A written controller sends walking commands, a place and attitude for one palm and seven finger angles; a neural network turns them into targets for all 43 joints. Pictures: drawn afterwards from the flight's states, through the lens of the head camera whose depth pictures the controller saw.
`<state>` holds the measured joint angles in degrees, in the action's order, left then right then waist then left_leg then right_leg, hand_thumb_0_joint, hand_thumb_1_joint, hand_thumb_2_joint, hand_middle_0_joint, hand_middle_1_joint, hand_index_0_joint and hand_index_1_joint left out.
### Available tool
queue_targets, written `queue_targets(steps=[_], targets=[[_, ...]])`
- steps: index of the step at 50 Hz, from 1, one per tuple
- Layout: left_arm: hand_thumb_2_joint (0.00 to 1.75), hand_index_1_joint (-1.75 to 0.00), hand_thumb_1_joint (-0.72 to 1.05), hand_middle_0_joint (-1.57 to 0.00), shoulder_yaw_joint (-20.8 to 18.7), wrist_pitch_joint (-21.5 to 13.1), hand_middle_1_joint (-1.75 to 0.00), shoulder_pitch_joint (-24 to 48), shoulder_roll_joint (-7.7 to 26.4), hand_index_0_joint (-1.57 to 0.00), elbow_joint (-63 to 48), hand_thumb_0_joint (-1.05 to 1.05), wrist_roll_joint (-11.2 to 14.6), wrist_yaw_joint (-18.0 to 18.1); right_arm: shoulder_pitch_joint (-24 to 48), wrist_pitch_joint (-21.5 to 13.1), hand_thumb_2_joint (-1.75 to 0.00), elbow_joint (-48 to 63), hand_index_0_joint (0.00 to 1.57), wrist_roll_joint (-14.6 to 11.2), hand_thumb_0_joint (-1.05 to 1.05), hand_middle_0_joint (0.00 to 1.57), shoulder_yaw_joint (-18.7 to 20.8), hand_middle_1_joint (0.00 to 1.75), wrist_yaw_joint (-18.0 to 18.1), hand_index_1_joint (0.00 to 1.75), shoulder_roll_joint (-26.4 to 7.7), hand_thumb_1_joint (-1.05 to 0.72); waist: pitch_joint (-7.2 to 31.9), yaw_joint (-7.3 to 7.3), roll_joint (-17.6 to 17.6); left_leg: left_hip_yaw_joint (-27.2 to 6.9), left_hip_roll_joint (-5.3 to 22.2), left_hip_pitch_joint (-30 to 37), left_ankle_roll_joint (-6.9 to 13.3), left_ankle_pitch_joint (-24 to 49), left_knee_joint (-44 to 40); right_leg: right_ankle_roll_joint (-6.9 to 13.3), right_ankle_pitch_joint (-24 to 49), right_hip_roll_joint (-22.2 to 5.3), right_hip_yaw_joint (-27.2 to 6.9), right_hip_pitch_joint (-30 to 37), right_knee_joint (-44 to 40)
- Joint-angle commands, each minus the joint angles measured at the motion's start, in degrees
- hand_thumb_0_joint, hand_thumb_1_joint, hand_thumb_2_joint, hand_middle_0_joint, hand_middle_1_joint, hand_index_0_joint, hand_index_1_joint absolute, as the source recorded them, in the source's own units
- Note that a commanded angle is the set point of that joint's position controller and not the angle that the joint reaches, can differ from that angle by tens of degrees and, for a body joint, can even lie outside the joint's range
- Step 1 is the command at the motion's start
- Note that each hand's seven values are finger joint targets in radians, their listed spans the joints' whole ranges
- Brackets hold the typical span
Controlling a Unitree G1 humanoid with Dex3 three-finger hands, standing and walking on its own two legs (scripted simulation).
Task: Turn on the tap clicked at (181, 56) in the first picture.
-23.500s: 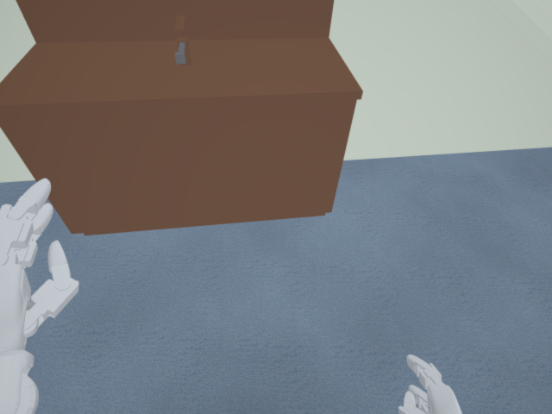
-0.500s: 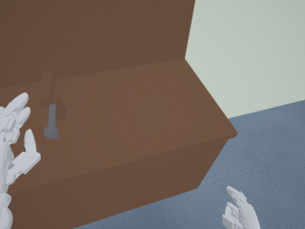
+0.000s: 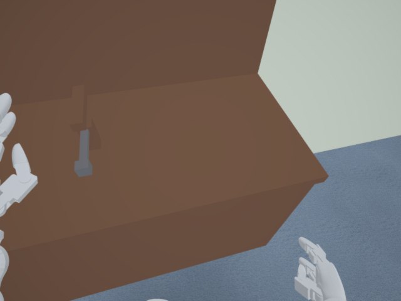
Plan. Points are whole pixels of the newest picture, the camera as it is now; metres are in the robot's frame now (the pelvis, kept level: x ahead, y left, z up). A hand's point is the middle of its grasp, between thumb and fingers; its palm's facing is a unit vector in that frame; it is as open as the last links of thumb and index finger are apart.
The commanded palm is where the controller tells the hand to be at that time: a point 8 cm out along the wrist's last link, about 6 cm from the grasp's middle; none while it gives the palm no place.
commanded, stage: come to a stop and stand still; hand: left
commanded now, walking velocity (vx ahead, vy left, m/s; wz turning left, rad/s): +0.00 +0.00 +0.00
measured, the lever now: (83, 168) +0.35 +0.30 +0.02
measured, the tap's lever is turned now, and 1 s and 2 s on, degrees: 0 0 0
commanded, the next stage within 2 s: look again from close up in 0.48 s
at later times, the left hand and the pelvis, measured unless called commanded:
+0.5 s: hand (5, 201) +0.20 +0.30 +0.16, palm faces +0.41 -0.84 -0.35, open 7.5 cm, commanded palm +0.14 +0.33 +0.18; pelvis -0.01 +0.04 +0.00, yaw +1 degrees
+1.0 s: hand (27, 193) +0.22 +0.28 +0.16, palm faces +0.37 -0.85 -0.38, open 7.4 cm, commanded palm +0.16 +0.31 +0.18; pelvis +0.00 +0.03 +0.01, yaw +1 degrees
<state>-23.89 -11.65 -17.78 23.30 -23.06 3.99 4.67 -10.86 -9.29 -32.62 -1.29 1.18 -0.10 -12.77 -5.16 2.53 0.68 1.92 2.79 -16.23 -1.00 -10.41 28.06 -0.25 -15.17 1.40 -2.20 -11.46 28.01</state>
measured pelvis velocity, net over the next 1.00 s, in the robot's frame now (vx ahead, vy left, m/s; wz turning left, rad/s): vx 0.00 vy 0.03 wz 0.02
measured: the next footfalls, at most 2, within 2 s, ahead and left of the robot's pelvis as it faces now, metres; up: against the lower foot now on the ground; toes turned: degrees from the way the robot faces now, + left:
none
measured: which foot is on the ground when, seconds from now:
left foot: down 0.00-1.00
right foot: down 0.00-1.00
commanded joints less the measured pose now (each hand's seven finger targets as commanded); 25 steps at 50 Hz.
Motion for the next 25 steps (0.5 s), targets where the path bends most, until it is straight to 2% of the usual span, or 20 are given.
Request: queue_targets(steps=[1, 2, 3, 4, 5, 7, 9, 13, 16, 18, 20, 21, 24, 25], targets=[[0.90, -0.30, 0.90, -0.20, -3.27, -4.35, -0.30, -4.29, 9.16, -0.20, -14.79, 0.00, -0.58, 1.40, 4.04, -3.02, -0.90, 8.94, 0.20, 0.01, 0.00, 0.20, 1.98, 0.30, 0.47, 0.30, -6.05, -0.90, 12.72, -0.22, 1.77, -2.79, 1.14, 7.22, 2.69, 6.43, -2.74, 0.67, 8.48, -4.06, -1.70, -0.07, -6.00], [0.90, -0.30, 0.90, -0.20, -4.48, -4.82, -0.30, -2.97, 10.03, -0.20, -15.80, 0.00, -0.40, 1.55, 4.41, -2.91, -0.90, 9.31, 0.20, 0.11, 0.00, 0.20, 1.79, 0.30, 1.02, 0.30, -5.72, -0.90, 11.63, -0.44, 1.54, -3.45, 0.81, 6.82, 2.55, 3.79, -3.55, 1.00, 6.45, -4.07, -2.45, -1.09, -6.74], [0.90, -0.30, 0.90, -0.20, -5.48, -5.31, -0.30, -1.79, 10.68, -0.20, -15.81, 0.00, -0.28, 1.66, 4.62, -2.74, -0.90, 9.28, 0.20, 0.33, 0.00, 0.20, 1.43, 0.30, 1.52, 0.30, -5.59, -0.90, 10.57, -0.64, -0.31, -3.99, 0.86, 6.17, 2.52, 1.15, -4.84, 1.09, 4.34, -3.90, -2.53, -1.93, -7.26], [0.90, -0.30, 0.90, -0.20, -5.82, -5.77, -0.30, -0.63, 10.82, -0.20, -16.02, 0.00, -0.35, 1.71, 4.75, -2.69, -0.90, 9.31, 0.20, 0.30, 0.00, 0.20, 1.26, 0.30, 1.95, 0.30, -5.40, -0.90, 9.69, -0.74, -2.40, -4.48, 1.09, 5.68, 2.52, -1.31, -6.19, 1.14, 2.57, -3.44, -2.44, -2.25, -7.27], [0.90, -0.30, 0.90, -0.20, -7.40, -6.03, -0.30, 1.11, 12.84, -0.20, -17.55, 0.00, -0.50, 1.99, 5.69, -2.54, -0.90, 9.05, 0.20, 0.22, 0.00, 0.20, 0.75, 0.30, 2.35, 0.30, -5.44, -0.90, 8.67, -0.65, -6.44, -4.93, 1.51, 5.15, 2.56, -2.46, -7.86, 1.03, 2.08, -2.78, -1.49, -2.17, -6.75], [0.90, -0.30, 0.90, -0.20, -5.29, -6.63, -0.30, 3.24, 10.15, -0.20, -16.11, 0.00, -0.72, 1.84, 4.95, -2.98, -0.90, 9.26, 0.20, 0.35, 0.00, 0.20, 0.55, 0.30, 2.64, 0.30, -5.10, -0.90, 8.50, -0.86, -9.87, -6.72, 3.07, 0.94, 3.33, -10.38, -11.09, 0.83, 0.00, -2.30, 0.07, 1.27, -4.94], [0.90, -0.30, 0.90, -0.20, -3.59, -7.05, -0.30, 4.21, 8.79, -0.20, -15.74, 0.00, -1.36, 1.70, 4.44, -3.71, -0.90, 9.09, 0.20, 0.32, 0.00, 0.20, 0.47, 0.30, 2.37, 0.30, -5.32, -0.90, 8.56, -0.81, -10.79, -7.58, 3.82, -0.63, 3.54, -15.98, -12.91, 0.79, -0.50, -1.88, 0.57, 2.56, -4.00], [0.90, -0.30, 0.90, -0.20, 0.38, -6.89, -0.30, 3.78, 5.19, -0.20, -14.85, 0.00, -2.32, 1.59, 3.65, -4.79, -0.90, 8.07, 0.20, 0.54, 0.00, 0.20, 0.36, 0.30, 1.79, 0.30, -5.69, -0.90, 8.88, -0.99, -9.42, -8.33, 4.32, -0.82, 3.43, -19.48, -13.96, 0.62, -0.26, -1.64, 0.99, 2.46, -4.24], [0.90, -0.30, 0.90, -0.20, 1.04, -6.57, -0.30, 3.05, 4.52, -0.20, -13.63, 0.00, -3.01, 1.84, 3.46, -4.87, -0.90, 7.23, 0.20, 0.71, 0.00, 0.20, 0.24, 0.30, 1.47, 0.30, -5.89, -0.90, 9.21, -1.06, -8.82, -9.05, 4.15, -0.46, 3.02, -19.11, -14.60, 0.46, 0.18, -1.23, 1.36, 2.35, -4.94], [0.90, -0.30, 0.90, -0.20, 0.85, -6.42, -0.30, 3.47, 4.93, -0.20, -13.65, 0.00, -3.24, 1.93, 3.47, -4.70, -0.90, 7.32, 0.20, 0.77, 0.00, 0.20, 0.27, 0.30, 1.44, 0.30, -5.79, -0.90, 8.98, -1.05, -7.13, -8.69, 3.83, -0.17, 2.74, -18.67, -14.09, 0.46, 0.15, -1.41, 0.98, 1.96, -5.97], [0.90, -0.30, 0.90, -0.20, -1.51, -6.12, -0.30, 3.16, 7.08, -0.20, -14.26, 0.00, -3.39, 2.32, 4.44, -4.46, -0.90, 7.18, 0.20, 0.57, 0.00, 0.20, 0.02, 0.30, 1.67, 0.30, -5.33, -0.90, 9.37, -0.97, -6.69, -8.23, 3.53, 1.95, 2.35, -16.89, -13.65, 0.37, 0.56, -1.65, 0.93, 1.30, -7.40], [0.90, -0.30, 0.90, -0.20, -0.66, -6.04, -0.30, 2.78, 5.92, -0.20, -12.87, 0.00, -3.19, 2.19, 4.02, -4.09, -0.90, 7.03, 0.20, 0.94, 0.00, 0.20, -0.07, 0.30, 1.75, 0.30, -5.38, -0.90, 9.12, -1.11, -5.79, -8.20, 3.30, 1.30, 2.46, -16.74, -13.47, 0.32, 0.73, -1.61, 1.01, 1.47, -8.06], [0.90, -0.30, 0.90, -0.20, -1.58, -6.03, -0.30, 2.27, 6.60, -0.20, -14.44, 0.00, -2.93, 2.11, 4.11, -3.85, -0.90, 7.52, 0.20, 0.80, 0.00, 0.20, 0.32, 0.30, 1.84, 0.30, -5.15, -0.90, 10.34, -1.22, -4.80, -6.38, 2.11, 3.31, 2.26, -11.54, -10.68, 0.69, 2.82, -2.31, 0.06, 1.91, -9.61], [0.90, -0.30, 0.90, -0.20, -2.79, -5.98, -0.30, 2.20, 8.02, -0.20, -15.89, 0.00, -3.00, 2.27, 4.95, -3.85, -0.90, 7.41, 0.20, 0.61, 0.00, 0.20, 0.14, 0.30, 1.95, 0.30, -5.08, -0.90, 11.12, -1.20, -5.15, -6.19, 1.85, 4.64, 1.94, -8.75, -10.53, 0.64, 4.01, -2.22, 0.53, 2.12, -9.61]])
